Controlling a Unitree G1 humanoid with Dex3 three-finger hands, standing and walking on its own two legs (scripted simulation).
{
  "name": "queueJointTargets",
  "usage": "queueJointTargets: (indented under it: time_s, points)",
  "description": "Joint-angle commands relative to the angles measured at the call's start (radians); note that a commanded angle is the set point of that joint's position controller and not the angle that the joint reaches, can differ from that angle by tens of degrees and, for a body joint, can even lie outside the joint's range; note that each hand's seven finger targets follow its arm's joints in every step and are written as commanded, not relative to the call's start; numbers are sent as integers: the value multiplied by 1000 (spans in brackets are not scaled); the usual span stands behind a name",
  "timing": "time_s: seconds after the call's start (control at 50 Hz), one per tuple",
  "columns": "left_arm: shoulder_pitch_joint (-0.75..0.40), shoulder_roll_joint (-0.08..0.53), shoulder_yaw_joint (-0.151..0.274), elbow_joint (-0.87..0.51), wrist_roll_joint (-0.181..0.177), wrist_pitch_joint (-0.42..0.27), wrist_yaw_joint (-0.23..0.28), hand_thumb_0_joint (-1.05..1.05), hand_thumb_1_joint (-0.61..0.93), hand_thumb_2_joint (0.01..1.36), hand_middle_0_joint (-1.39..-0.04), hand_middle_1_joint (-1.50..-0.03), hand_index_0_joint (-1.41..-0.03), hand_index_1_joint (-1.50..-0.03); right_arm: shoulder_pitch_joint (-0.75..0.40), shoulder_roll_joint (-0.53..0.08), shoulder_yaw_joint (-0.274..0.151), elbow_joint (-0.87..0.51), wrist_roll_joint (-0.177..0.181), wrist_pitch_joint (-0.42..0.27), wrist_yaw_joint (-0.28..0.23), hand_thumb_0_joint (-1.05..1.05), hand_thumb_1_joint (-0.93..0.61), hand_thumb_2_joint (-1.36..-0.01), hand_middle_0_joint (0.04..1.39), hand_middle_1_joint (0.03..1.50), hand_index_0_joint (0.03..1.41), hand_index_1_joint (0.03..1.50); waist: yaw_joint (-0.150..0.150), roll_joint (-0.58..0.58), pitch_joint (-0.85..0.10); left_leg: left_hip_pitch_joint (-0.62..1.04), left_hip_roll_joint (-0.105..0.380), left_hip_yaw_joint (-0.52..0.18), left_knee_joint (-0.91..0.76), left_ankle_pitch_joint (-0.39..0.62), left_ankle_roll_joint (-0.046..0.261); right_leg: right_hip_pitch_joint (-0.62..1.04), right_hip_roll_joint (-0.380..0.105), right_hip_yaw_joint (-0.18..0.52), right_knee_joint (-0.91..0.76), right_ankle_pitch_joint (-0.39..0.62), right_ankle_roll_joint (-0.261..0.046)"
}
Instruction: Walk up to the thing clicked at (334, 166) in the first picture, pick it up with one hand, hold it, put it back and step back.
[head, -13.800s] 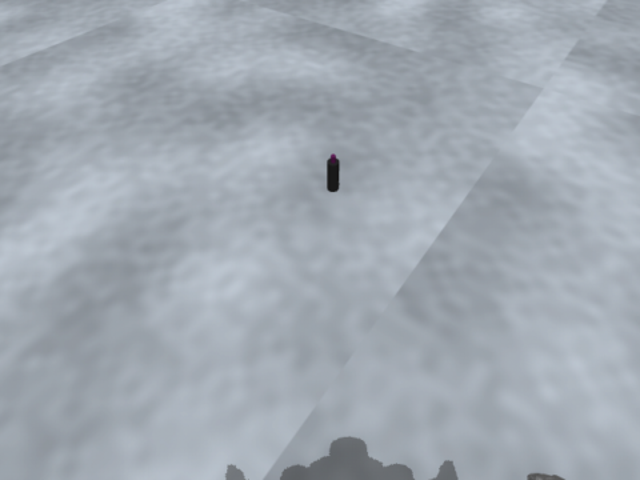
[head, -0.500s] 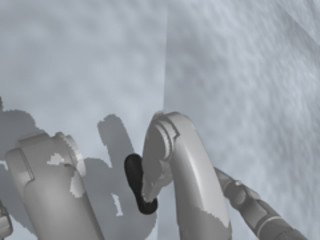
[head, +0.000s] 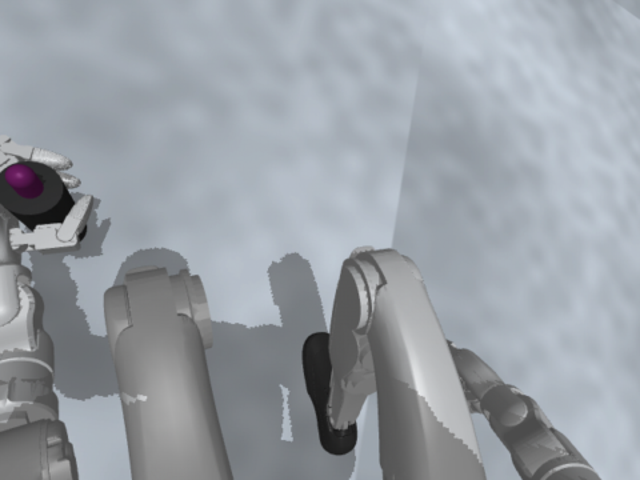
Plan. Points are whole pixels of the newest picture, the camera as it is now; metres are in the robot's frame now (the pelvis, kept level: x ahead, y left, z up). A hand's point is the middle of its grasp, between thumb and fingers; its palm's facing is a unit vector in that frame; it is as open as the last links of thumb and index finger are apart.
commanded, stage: settle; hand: left
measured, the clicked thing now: (45, 206) +0.40 +0.29 -0.10
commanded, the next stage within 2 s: lift in 1.12 s
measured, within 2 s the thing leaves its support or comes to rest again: neither
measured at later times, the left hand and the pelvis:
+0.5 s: hand (37, 166) +0.41 +0.28 -0.01, palm faces +0.26 -0.97 -0.03, open 7.3 cm; pelvis +0.02 -0.01 +0.03, yaw +5 degrees
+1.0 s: hand (20, 146) +0.41 +0.28 +0.02, palm faces +0.27 -0.96 -0.03, open 7.3 cm; pelvis +0.02 -0.01 +0.06, yaw +7 degrees
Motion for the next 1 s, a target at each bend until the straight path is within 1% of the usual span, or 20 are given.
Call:
queueJointTargets:
  time_s: [0.0,0.02,0.08,0.12,0.16,0.3,0.32,0.36,0.38,0.42,0.48,0.58,0.6,0.66,0.72,0.74,0.84,0.88,0.92,0.98]
  points:
    - [-247,149,38,-230,-18,-38,-6,0,476,1364,-1406,-1498,-1399,-1517,57,-262,-134,-57,35,-3,-33,0,-876,-897,200,300,200,300,-30,409,-605,424,14,109,-384,-4,15,182,35,-59,-208,107,-82]
    - [-341,186,56,-354,-20,-43,-4,0,460,1366,-1402,-1494,-1391,-1518,78,-262,-149,-45,36,-2,-38,0,-875,-897,200,300,200,300,-25,431,-646,430,13,120,-380,10,14,203,36,-50,-209,119,-84]
    - [-318,181,54,-397,-24,-20,-23,0,450,1347,-1402,-1483,-1391,-1506,101,-248,-177,-39,53,2,-48,0,-877,-897,200,299,200,299,-1,433,-705,442,6,143,-389,36,19,228,31,-27,-223,128,-86]
    - [-252,141,31,-367,-28,8,-47,0,436,1304,-1377,-1450,-1366,-1471,111,-226,-181,-38,64,5,-52,0,-882,-898,200,300,200,300,6,415,-723,444,4,155,-399,48,21,236,29,-14,-233,131,-86]
    - [-288,122,33,-386,-41,25,-63,0,440,1314,-1367,-1449,-1359,-1468,127,-223,-195,-31,77,4,-59,0,-880,-898,200,300,200,300,-4,408,-738,450,1,160,-407,63,22,229,23,-10,-238,143,-86]
    - [-262,103,72,-330,-74,76,-110,0,466,1290,-1332,-1416,-1326,-1432,151,-200,-222,-36,112,-1,-76,0,-879,-898,200,300,200,300,15,292,-777,417,-2,187,-397,111,38,294,17,20,-281,171,-77]
    - [-314,125,85,-395,-77,71,-118,0,474,1283,-1329,-1407,-1325,-1420,163,-199,-228,-29,112,-2,-79,0,-879,-897,200,300,200,300,13,299,-798,424,-2,191,-398,120,38,317,14,23,-283,179,-76]
    - [-257,102,85,-348,-81,85,-132,0,473,1288,-1344,-1424,-1343,-1435,158,-194,-233,-41,118,-5,-82,0,-883,-898,200,300,200,300,29,290,-810,431,-2,196,-408,138,39,324,11,29,-287,188,-76]
    - [-291,120,98,-385,-78,85,-133,0,483,1282,-1343,-1415,-1341,-1426,169,-192,-238,-33,120,-7,-83,0,-879,-897,200,300,200,300,29,290,-832,443,-2,199,-409,151,37,332,10,33,-287,195,-76]
    - [-244,90,99,-338,-80,97,-138,0,488,1290,-1346,-1416,-1340,-1431,159,-186,-243,-47,125,-10,-87,0,-882,-898,200,300,200,300,40,274,-814,439,-1,203,-420,150,37,324,9,38,-298,187,-77]
    - [-299,130,127,-406,-74,95,-138,0,481,1311,-1370,-1441,-1362,-1459,169,-181,-252,-41,126,-13,-92,0,-886,-899,200,300,200,300,53,306,-840,461,0,212,-438,140,36,338,6,46,-307,173,-79]
    - [-294,88,113,-384,-73,111,-144,0,487,1305,-1369,-1436,-1361,-1452,173,-170,-263,-38,131,-24,-99,0,-886,-899,200,300,200,300,47,297,-836,465,-1,222,-459,119,37,340,3,60,-331,148,-79]
    - [-343,123,132,-435,-68,106,-139,0,498,1309,-1364,-1430,-1354,-1448,175,-170,-269,-28,128,-28,-101,0,-885,-900,200,300,200,300,56,305,-847,473,1,223,-458,111,37,333,5,63,-334,140,-79]
    - [-276,73,104,-355,-62,121,-144,0,505,1314,-1363,-1426,-1354,-1444,171,-166,-273,-35,133,-32,-103,0,-885,-900,200,300,200,300,52,280,-818,480,-1,223,-477,106,37,318,3,60,-345,124,-81]
    - [-349,114,125,-410,-59,115,-146,0,517,1323,-1367,-1437,-1361,-1451,185,-167,-279,-20,131,-37,-107,0,-885,-899,200,300,200,300,51,305,-850,497,-2,228,-478,119,38,339,-1,67,-351,143,-81]
    - [-322,82,109,-380,-62,122,-149,0,521,1321,-1374,-1438,-1370,-1451,186,-165,-279,-22,134,-37,-107,0,-885,-898,200,300,200,300,49,297,-832,505,-2,226,-485,126,37,324,-2,65,-352,145,-82]
    - [-354,75,116,-388,-62,127,-154,0,508,1322,-1365,-1435,-1363,-1447,201,-161,-288,-20,133,-44,-109,0,-885,-898,200,300,200,300,48,287,-868,528,-3,232,-493,148,38,346,-4,70,-367,162,-81]
    - [-289,33,89,-304,-54,139,-157,0,511,1324,-1368,-1436,-1367,-1447,191,-162,-290,-34,140,-46,-108,0,-883,-897,200,300,200,300,50,274,-825,528,-5,226,-518,130,35,312,-3,61,-369,136,-86]
    - [-356,85,122,-358,-50,128,-153,0,530,1338,-1364,-1437,-1363,-1449,207,-163,-291,-23,136,-47,-111,0,-882,-897,200,300,200,300,50,286,-876,557,-5,229,-510,151,37,343,-4,66,-374,158,-84]
    - [-372,69,104,-369,-50,127,-155,0,534,1340,-1352,-1441,-1357,-1447,211,-158,-291,-16,138,-49,-110,0,-881,-897,200,300,200,300,55,317,-861,580,-6,228,-530,160,32,319,-8,66,-367,157,-89]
